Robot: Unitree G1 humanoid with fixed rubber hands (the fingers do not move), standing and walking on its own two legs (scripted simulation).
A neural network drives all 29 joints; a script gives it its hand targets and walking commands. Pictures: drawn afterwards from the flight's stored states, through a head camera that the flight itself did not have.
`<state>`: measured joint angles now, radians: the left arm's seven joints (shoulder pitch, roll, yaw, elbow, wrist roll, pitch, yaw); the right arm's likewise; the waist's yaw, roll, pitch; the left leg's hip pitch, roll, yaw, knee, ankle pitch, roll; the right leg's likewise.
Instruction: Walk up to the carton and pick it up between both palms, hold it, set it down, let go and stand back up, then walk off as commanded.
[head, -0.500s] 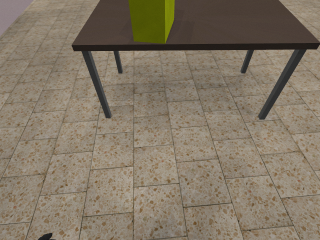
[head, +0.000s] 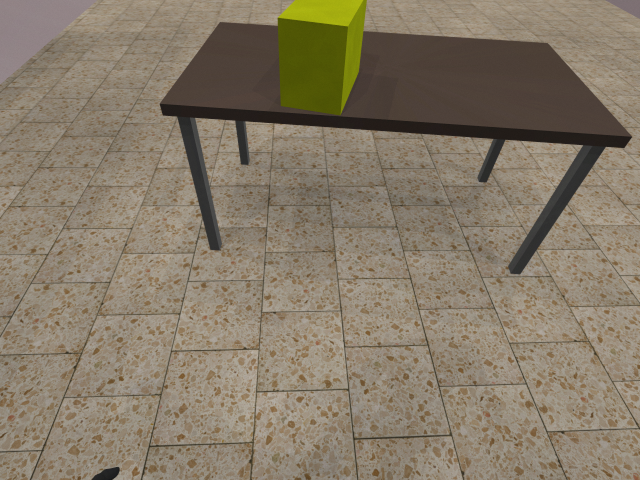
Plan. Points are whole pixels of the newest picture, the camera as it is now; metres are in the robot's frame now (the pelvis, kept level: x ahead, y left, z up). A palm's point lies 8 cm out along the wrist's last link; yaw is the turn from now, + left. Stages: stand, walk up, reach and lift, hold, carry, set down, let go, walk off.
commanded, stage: stand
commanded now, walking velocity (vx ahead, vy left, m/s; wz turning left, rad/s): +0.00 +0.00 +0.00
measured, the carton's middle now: (324, 49) +1.26 +0.01 +0.02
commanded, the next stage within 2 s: none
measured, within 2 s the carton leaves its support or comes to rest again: neither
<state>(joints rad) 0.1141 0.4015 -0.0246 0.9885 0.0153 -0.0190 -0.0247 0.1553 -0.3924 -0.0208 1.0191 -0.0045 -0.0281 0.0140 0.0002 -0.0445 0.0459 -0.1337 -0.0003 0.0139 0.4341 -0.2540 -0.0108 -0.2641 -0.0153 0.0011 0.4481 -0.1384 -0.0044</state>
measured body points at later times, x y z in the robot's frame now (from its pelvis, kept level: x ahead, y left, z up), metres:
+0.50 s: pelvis +0.03 +0.00 +0.00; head +0.04 +0.00 +0.45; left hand +0.15 +0.32 -0.11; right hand +0.13 -0.32 -0.11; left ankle -0.01 +0.13 -0.74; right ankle +0.07 -0.12 -0.74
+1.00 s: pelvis +0.03 -0.01 +0.01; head +0.04 -0.02 +0.46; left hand +0.16 +0.31 -0.10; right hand +0.12 -0.32 -0.12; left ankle -0.01 +0.13 -0.74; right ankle +0.07 -0.12 -0.74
